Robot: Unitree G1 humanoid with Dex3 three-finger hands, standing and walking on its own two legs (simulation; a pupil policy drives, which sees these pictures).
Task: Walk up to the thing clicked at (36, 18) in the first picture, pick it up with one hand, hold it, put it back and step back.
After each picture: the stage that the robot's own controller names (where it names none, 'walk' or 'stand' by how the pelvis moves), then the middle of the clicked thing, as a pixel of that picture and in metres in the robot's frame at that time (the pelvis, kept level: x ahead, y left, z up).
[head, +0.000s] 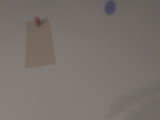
stand; (37, 21) +1.90 +0.67 -0.72
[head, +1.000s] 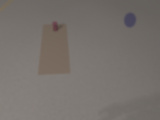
walk; (55, 26) +1.83 +0.34 -0.70
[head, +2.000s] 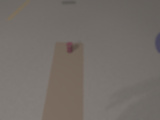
walk; (69, 47) +1.31 +0.13 -0.72
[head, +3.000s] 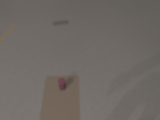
walk; (62, 84) +0.86 +0.20 -0.71
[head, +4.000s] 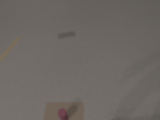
walk; (63, 115) +0.55 +0.25 -0.70
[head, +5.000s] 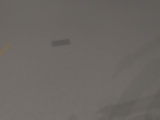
stand; out of the picture +0.39 +0.22 -0.71
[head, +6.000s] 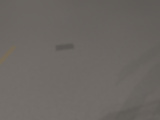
stand; out of the picture +0.39 +0.21 -0.73
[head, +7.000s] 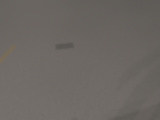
stand; out of the picture +0.40 +0.22 -0.73
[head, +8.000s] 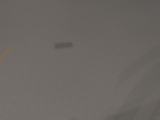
stand; out of the picture +0.39 +0.22 -0.73
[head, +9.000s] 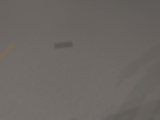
stand; out of the picture +0.38 +0.22 -0.73
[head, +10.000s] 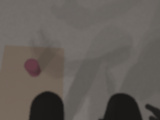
go down; (33, 68) +0.46 +0.25 -0.38
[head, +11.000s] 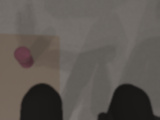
approach; (24, 58) +0.47 +0.26 -0.30
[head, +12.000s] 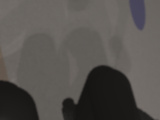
close in; out of the picture +0.44 +0.31 -0.22
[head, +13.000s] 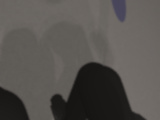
close; out of the picture +0.44 +0.32 -0.22
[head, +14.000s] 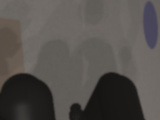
lift; out of the picture +0.37 +0.30 -0.18
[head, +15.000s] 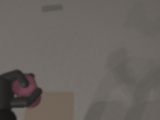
lift; (28, 92) +0.33 +0.20 -0.01
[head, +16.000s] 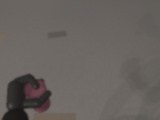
hold; (38, 96) +0.33 +0.17 -0.01
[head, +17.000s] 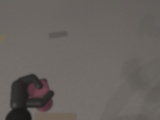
hold; (41, 96) +0.33 +0.17 -0.01
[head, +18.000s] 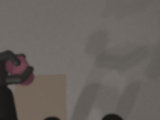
crouch; (21, 71) +0.41 +0.22 -0.07
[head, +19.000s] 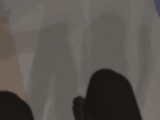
lower; out of the picture +0.48 +0.31 -0.17
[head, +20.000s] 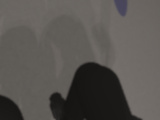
lower; out of the picture +0.44 +0.33 -0.23
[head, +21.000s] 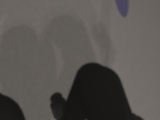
lower; out of the picture +0.44 +0.33 -0.23
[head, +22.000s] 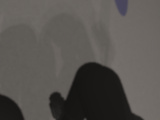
lower; out of the picture +0.45 +0.33 -0.23
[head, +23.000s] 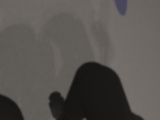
lower; out of the picture +0.45 +0.33 -0.23
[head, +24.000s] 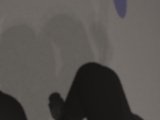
open; out of the picture +0.44 +0.31 -0.24
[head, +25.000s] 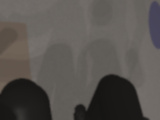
stand; out of the picture +0.46 +0.28 -0.25
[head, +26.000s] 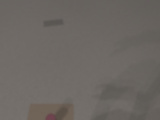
stand; out of the picture +0.42 +0.21 -0.62
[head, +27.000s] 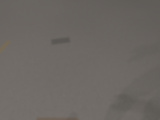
stand; out of the picture +0.42 +0.21 -0.67
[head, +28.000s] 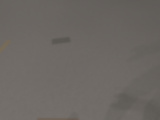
stand; out of the picture +0.41 +0.20 -0.67
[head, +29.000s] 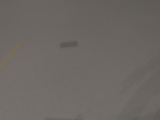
stand; out of the picture +0.44 +0.20 -0.72
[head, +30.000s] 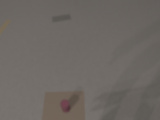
walk; (65, 106) +0.50 +0.18 -0.70
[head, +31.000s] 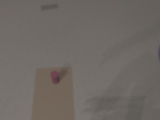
walk; (55, 77) +0.77 +0.23 -0.70
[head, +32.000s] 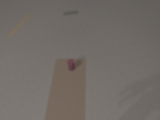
stand; (71, 65) +1.07 +0.22 -0.70
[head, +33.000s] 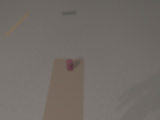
stand; (69, 65) +1.08 +0.19 -0.72
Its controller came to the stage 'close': yes
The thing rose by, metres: 0.71
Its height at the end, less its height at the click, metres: +0.00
